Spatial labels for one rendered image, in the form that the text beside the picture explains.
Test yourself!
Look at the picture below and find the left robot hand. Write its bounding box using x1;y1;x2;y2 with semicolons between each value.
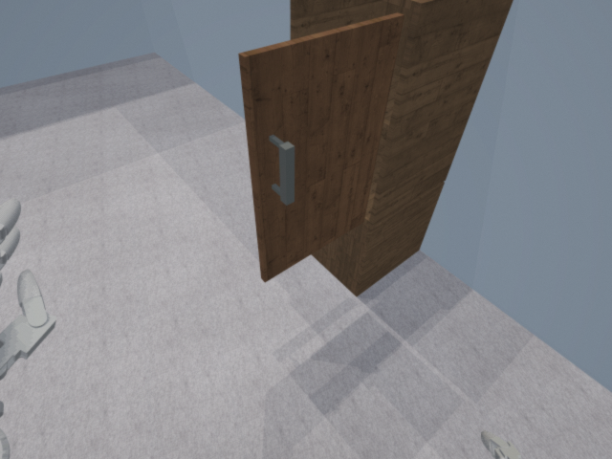
0;198;56;381

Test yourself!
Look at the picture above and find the handle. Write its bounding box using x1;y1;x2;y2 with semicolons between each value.
269;135;295;206

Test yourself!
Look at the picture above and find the cupboard door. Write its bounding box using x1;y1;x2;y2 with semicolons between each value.
238;12;404;282

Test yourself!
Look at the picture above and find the right robot hand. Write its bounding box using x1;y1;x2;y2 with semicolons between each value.
481;430;521;459

